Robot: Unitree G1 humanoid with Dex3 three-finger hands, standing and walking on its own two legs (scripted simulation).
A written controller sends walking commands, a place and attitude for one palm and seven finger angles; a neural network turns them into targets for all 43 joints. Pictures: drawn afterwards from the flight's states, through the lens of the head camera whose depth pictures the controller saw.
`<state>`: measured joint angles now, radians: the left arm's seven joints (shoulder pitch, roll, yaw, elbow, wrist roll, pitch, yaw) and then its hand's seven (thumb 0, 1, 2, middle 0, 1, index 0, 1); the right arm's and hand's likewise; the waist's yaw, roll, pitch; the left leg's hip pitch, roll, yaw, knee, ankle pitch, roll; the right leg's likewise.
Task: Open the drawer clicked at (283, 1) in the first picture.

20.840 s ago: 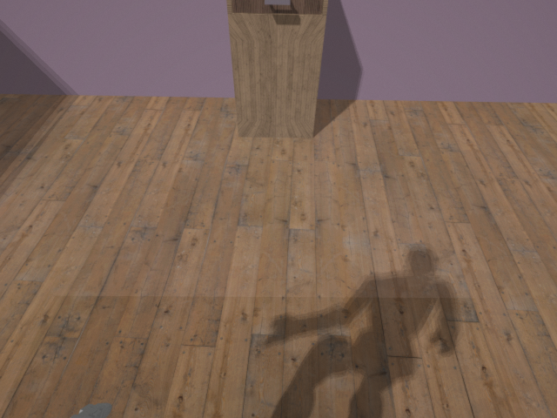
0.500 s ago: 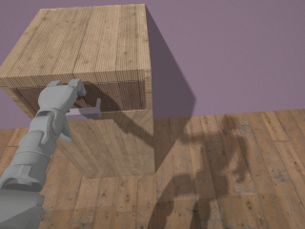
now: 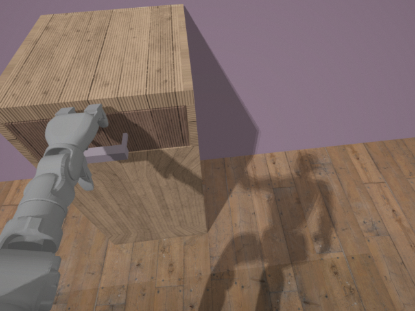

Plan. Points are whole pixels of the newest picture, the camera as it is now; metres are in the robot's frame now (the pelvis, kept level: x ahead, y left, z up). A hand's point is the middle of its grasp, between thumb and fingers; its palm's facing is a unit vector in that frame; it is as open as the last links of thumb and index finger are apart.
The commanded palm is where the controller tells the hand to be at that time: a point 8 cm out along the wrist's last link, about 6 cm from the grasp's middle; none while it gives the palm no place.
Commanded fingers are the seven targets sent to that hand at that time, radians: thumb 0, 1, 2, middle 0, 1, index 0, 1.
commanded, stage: re-aim the fingers above the handle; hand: left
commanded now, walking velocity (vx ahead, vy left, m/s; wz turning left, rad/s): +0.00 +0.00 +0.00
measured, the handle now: (104, 146) +0.48 +0.26 +0.01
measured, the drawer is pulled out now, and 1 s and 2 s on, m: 0.00 0.00 0.00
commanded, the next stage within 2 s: lower the fingers behind the handle in 1.46 s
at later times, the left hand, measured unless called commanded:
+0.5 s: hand (81, 146) +0.43 +0.28 +0.07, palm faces -0.03 -0.02 -1.00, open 13.8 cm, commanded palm +0.41 +0.28 +0.13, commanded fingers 0.00 -0.50 0.30 -0.30 -1.20 -0.30 -1.20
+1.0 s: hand (85, 143) +0.44 +0.27 +0.07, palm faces -0.03 -0.03 -1.00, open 13.7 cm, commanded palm +0.42 +0.28 +0.13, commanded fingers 0.00 -0.50 0.30 -0.30 -1.20 -0.30 -1.20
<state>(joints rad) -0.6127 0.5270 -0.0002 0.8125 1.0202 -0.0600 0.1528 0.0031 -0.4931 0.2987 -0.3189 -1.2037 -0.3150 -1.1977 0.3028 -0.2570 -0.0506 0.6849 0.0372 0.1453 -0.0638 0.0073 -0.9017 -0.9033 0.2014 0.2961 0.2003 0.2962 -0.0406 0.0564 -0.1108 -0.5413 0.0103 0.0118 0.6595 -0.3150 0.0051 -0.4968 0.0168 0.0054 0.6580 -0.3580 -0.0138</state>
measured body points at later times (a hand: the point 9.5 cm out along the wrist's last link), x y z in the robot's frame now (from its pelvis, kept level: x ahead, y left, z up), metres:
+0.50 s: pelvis +0.00 +0.01 +0.00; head +0.06 -0.01 +0.45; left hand +0.43 +0.27 +0.12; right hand +0.06 -0.27 -0.14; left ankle +0.00 +0.12 -0.72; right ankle -0.03 -0.11 -0.72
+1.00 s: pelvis +0.00 +0.01 +0.00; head +0.06 -0.01 +0.44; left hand +0.44 +0.27 +0.12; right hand +0.07 -0.26 -0.14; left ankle +0.00 +0.12 -0.72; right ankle -0.03 -0.11 -0.72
